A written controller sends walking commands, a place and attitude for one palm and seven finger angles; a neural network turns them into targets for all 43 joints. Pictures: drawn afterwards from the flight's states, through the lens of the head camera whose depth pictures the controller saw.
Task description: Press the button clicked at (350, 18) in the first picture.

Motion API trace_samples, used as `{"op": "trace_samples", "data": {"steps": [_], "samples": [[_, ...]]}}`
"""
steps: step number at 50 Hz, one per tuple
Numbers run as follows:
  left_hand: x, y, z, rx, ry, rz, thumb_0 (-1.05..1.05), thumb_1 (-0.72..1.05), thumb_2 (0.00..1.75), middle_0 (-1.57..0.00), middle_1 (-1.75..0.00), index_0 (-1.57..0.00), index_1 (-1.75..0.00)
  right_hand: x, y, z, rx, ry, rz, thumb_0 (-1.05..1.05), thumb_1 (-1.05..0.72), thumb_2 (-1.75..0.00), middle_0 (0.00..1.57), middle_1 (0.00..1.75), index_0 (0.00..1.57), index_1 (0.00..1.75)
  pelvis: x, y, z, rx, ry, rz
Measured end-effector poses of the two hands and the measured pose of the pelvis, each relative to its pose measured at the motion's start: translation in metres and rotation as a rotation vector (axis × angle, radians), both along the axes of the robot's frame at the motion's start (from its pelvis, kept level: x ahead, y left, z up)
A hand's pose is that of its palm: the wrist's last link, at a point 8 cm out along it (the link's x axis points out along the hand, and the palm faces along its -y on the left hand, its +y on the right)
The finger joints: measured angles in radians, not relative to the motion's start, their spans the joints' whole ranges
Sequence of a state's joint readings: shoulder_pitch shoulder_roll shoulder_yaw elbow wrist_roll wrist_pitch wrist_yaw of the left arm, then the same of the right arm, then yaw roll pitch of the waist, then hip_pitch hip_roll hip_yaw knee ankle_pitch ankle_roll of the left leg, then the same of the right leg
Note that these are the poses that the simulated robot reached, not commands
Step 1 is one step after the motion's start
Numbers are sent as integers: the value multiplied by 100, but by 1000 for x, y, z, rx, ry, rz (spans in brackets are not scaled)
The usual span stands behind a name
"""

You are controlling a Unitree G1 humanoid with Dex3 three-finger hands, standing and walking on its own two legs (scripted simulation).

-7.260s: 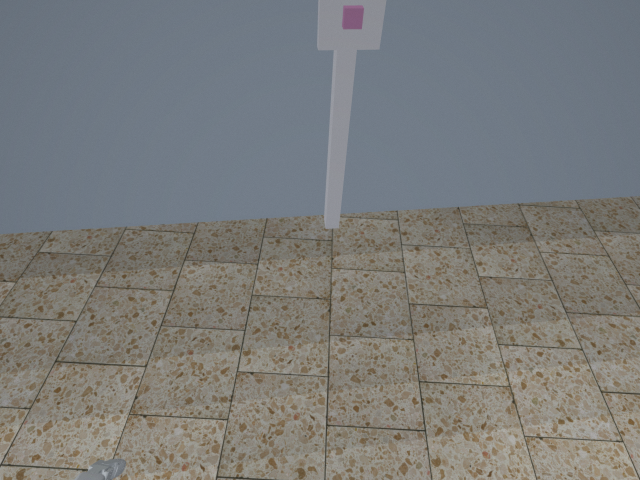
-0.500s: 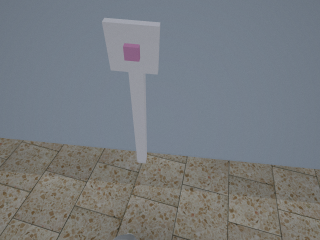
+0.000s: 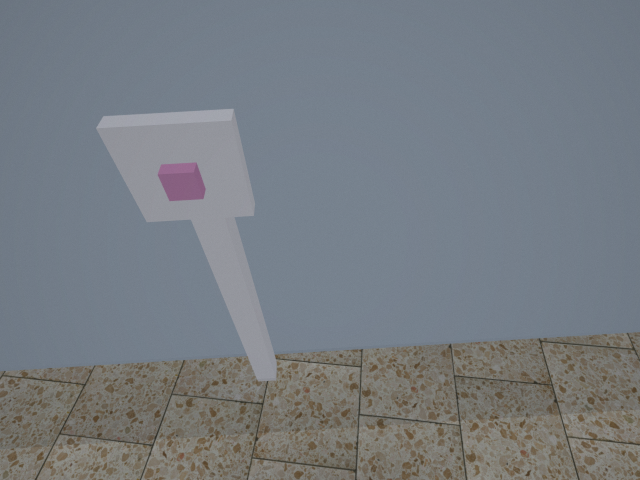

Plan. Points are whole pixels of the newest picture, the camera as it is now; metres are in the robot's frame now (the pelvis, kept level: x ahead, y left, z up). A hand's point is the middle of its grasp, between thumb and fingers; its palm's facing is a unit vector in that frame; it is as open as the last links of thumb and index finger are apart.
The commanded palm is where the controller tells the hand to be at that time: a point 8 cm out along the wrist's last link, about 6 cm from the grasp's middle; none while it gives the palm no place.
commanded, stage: come to a stop and stand still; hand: left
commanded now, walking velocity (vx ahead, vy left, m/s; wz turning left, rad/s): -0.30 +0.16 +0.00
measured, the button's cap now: (183, 180) +0.50 +0.22 +0.11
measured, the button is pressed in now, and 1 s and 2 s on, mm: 0 0 0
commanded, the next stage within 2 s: look again from close up in 0.80 s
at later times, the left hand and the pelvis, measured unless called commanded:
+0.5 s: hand out of the picture +0.01 +0.24 -0.17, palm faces +0.12 -0.97 -0.22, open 7.3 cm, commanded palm none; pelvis -0.03 +0.03 +0.00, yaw +2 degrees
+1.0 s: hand out of the picture -0.04 +0.20 -0.17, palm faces +0.03 -0.98 -0.20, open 7.3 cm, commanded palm none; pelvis -0.04 +0.03 +0.00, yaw +1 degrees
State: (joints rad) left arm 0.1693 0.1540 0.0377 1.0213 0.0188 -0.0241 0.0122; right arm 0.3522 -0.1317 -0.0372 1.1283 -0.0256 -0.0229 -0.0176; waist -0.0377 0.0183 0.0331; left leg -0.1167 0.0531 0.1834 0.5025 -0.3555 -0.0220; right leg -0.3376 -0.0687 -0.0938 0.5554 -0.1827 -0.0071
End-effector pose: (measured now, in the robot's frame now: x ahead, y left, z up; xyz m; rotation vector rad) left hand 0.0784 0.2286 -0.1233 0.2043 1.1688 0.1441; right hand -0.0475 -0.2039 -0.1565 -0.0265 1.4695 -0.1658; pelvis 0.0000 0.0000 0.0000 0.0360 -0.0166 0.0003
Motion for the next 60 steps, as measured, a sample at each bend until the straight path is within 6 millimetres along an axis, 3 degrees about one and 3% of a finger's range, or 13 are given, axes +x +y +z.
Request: {"op": "trace_samples", "data": {"steps": [4,8,15,20,24,28,34,39,45,51,60], "samples": [[11,-21,1,-14,11,16,0,92,90,-20,-30,-20,-30,9,-10,2,4,58,-2,0,-91,-90,20,30,20,30,12,-10,4,-11,9,22],[12,-19,5,0,1,56,-2,94,90,-20,-30,-21,-30,32,-21,6,-18,52,42,0,-91,-90,19,30,20,30,9,-12,8,-1,9,36],[-18,9,2,20,48,83,-1,92,90,-20,-30,-21,-30,84,-31,14,-80,-105,97,0,-91,-90,19,30,20,30,-7,1,8,-6,9,36],[-48,38,-15,2,74,111,0,91,90,-20,-30,-21,-30,100,-21,24,-135,-222,134,0,-91,-90,19,30,20,30,-19,21,-2,-37,7,32],[-71,53,-20,-19,114,138,0,91,90,-20,-30,-20,-30,90,-2,32,-144,-224,155,0,-91,-90,19,30,20,30,-25,32,1,-34,-1,37],[-97,56,-15,-26,162,150,0,91,90,-20,-30,-20,-30,81,16,33,-115,-195,163,0,-91,-90,19,30,20,30,-26,37,8,-28,8,35],[-132,43,-13,-16,255,137,0,91,90,-19,-30,-20,-30,72,19,19,-76,-184,128,0,-93,-90,20,30,20,30,-27,37,5,6,22,18],[-146,23,-5,-32,290,118,0,91,90,-20,-30,-20,-30,55,13,15,-62,-153,92,0,-94,-90,20,30,20,30,-31,35,10,-19,9,12],[-142,12,-12,-48,236,86,0,91,90,-20,-30,-20,-30,30,9,13,-63,-141,111,0,-93,-90,20,30,20,30,-38,33,5,-40,9,20],[-125,19,-14,-38,184,65,1,92,90,-20,-30,-21,-30,7,18,11,-42,-97,107,0,-92,-90,19,30,20,30,-39,32,3,-33,1,18],[-102,28,-13,-28,141,47,1,92,90,-20,-30,-20,-30,-3,27,14,-30,-57,97,0,-91,-90,19,30,20,30,-35,30,5,-31,4,13]]}}
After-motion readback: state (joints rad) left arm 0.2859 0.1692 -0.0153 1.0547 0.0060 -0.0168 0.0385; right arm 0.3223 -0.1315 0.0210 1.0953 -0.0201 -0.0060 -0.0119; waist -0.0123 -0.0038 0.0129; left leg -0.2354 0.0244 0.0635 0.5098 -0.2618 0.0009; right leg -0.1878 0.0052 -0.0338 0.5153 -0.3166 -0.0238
